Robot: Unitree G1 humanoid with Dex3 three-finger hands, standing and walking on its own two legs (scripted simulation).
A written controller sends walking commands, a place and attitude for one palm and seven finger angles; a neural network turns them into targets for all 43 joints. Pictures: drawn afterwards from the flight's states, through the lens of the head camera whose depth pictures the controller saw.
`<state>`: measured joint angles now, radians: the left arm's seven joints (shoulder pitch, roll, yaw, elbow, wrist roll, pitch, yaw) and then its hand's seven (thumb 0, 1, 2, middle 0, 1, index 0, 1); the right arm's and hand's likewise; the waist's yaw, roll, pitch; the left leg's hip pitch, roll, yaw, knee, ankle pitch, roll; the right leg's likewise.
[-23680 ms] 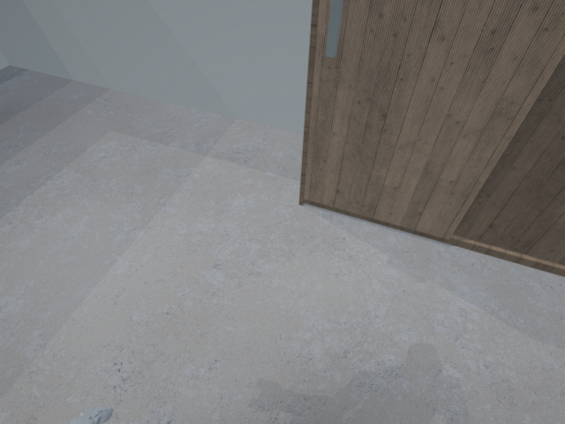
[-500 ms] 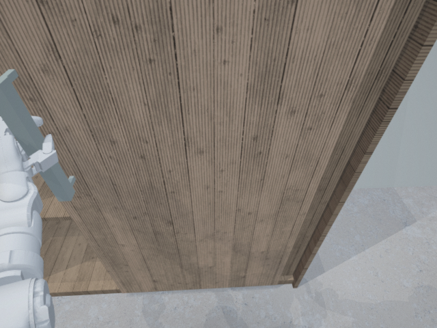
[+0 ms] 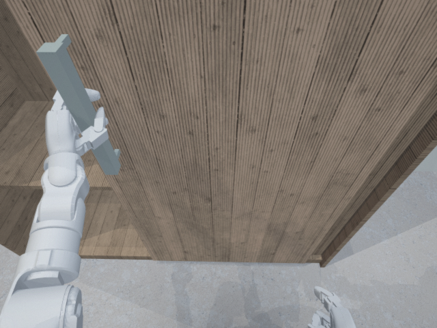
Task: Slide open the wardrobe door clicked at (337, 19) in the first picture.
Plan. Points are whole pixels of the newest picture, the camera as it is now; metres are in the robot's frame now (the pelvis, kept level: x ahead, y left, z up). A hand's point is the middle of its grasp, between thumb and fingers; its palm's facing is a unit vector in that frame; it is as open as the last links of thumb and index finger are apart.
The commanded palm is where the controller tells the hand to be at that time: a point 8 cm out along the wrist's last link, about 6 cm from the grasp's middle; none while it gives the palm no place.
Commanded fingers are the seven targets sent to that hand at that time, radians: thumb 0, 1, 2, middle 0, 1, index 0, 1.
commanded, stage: stop walking and hold the door there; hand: left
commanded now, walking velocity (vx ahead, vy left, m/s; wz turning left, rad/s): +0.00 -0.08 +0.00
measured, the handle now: (92, 115) +0.43 +0.28 +0.15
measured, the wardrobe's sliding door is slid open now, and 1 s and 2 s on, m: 0.57 0.57 0.57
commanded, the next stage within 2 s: loosen the grip on the handle in 0.62 s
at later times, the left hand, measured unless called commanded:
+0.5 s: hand (100, 130) +0.39 +0.25 +0.15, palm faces +0.37 -0.91 -0.17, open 5.9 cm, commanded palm +0.36 +0.28 +0.14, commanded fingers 0.00 0.90 0.90 -0.45 -1.40 -0.45 -1.40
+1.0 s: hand (95, 124) +0.40 +0.26 +0.16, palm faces +0.44 -0.87 -0.20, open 9.6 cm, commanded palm +0.35 +0.29 +0.16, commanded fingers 0.00 -0.55 0.20 -0.38 -1.32 -0.38 -1.32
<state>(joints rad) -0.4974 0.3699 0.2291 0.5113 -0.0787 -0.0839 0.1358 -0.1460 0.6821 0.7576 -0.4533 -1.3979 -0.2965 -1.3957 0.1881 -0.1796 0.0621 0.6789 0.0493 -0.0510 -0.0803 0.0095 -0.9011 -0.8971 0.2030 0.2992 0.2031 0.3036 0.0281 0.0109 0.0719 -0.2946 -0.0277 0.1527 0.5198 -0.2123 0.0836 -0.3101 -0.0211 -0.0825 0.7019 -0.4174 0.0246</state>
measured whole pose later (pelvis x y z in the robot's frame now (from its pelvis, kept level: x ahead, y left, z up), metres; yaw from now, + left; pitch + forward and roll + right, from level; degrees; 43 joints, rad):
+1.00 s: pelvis +0.00 -0.02 +0.00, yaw +1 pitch +1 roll +0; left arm -0.56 0.42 0.32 0.60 -0.01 0.01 0.10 -0.03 0.06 0.50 -0.45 -1.39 -0.43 -1.40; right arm 0.26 -0.26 0.01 0.72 0.02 -0.08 -0.03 0.01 -0.90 -0.90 0.20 0.30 0.21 0.30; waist 0.00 0.01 0.00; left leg -0.34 0.02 0.11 0.53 -0.21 0.04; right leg -0.27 0.04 -0.12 0.51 -0.27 -0.08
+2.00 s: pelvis +0.01 -0.02 +0.00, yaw +0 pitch +3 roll -1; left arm -0.46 0.60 0.51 0.63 -0.09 -0.02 -0.07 -0.01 -0.55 0.20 -0.26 -1.15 -0.26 -1.15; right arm 0.31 -0.30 0.00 0.75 0.07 -0.04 -0.11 0.01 -0.90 -0.90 0.20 0.30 0.20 0.30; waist -0.02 0.01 -0.01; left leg -0.39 0.03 0.12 0.59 -0.25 0.05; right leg -0.32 0.05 -0.11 0.56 -0.30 -0.07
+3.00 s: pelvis +0.00 -0.02 +0.01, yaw +2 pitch -6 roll -1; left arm -0.03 0.48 0.46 0.12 -0.34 0.17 -0.31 -0.01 -0.55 0.20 -0.25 -1.15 -0.25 -1.15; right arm 0.17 -0.26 0.08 0.71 0.09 -0.13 -0.14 0.01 -0.90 -0.90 0.20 0.30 0.20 0.30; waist 0.05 0.05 0.04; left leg -0.17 0.00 0.09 0.45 -0.18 0.05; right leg -0.08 0.05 -0.12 0.40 -0.23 -0.07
